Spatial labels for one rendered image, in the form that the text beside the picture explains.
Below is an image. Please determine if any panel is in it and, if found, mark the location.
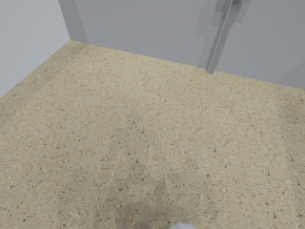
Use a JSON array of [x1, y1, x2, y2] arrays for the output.
[[208, 0, 251, 74]]

